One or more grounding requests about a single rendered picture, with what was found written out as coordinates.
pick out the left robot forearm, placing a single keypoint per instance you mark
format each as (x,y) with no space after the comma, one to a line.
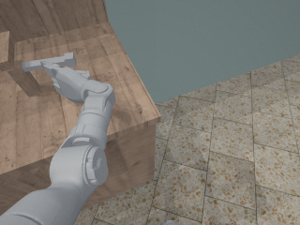
(93,121)

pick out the counter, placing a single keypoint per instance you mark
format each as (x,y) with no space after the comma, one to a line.
(35,120)

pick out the robot left hand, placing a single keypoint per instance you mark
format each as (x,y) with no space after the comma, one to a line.
(67,81)

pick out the robot left upper arm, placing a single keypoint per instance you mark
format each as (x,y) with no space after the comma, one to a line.
(75,173)

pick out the tap lever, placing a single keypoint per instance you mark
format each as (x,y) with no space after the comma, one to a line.
(68,60)

